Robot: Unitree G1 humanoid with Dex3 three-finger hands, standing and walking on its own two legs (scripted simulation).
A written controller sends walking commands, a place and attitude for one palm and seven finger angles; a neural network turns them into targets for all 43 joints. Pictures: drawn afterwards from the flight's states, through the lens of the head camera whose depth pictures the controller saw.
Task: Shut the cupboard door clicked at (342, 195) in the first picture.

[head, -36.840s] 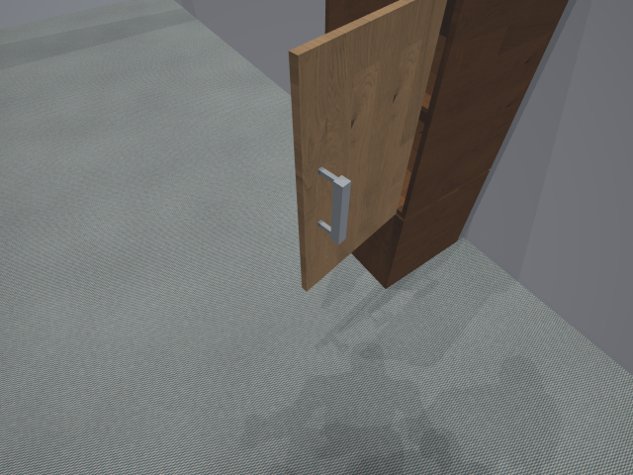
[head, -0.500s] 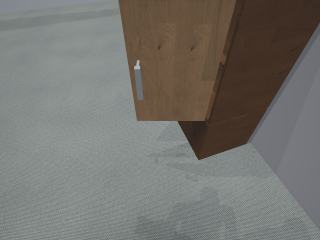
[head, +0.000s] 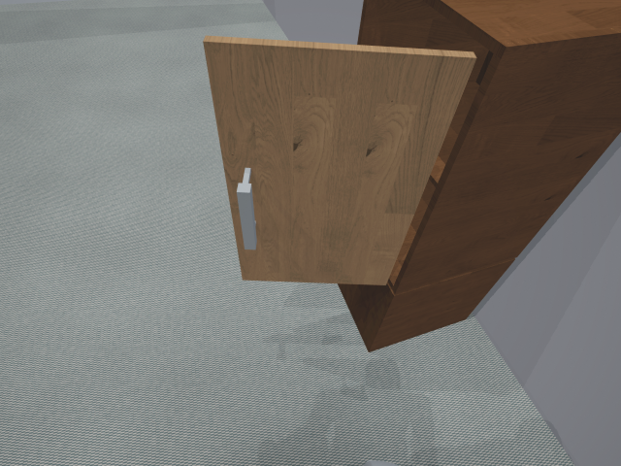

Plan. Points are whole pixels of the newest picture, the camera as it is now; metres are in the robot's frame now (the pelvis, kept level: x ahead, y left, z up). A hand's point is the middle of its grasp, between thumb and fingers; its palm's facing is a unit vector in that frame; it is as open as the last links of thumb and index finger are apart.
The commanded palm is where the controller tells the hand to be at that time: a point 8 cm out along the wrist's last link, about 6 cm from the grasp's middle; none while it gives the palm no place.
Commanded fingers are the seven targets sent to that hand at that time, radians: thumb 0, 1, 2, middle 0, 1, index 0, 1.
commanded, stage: come to a stop and stand still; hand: left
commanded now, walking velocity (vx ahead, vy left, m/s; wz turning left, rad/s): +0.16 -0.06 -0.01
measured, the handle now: (249, 210) +0.55 +0.15 -0.05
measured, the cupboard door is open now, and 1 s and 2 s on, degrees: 70 70 70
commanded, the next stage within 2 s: look again from close up in 1.80 s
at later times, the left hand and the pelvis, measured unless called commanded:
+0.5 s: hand (208, 463) +0.15 +0.15 -0.18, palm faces +0.08 -0.98 -0.20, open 7.3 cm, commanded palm none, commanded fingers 0.00 0.90 0.90 -0.20 -0.30 -0.20 -0.30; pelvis +0.08 -0.03 -0.01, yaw +1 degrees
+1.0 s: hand out of the picture +0.06 +0.17 -0.18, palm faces +0.02 -0.98 -0.20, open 7.3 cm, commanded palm none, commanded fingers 0.00 0.90 0.90 -0.20 -0.30 -0.20 -0.30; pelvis +0.05 -0.02 +0.00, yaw -1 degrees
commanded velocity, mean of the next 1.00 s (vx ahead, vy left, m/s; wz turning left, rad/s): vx -0.06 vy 0.01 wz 0.00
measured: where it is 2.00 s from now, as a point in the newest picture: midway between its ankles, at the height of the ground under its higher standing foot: outside the picture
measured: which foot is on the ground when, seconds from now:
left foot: down 0.00-0.16, up 0.18-0.52, down 0.54-1.00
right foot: up 0.00-0.14, down 0.16-0.54, up 0.56-0.98, down 1.00-1.00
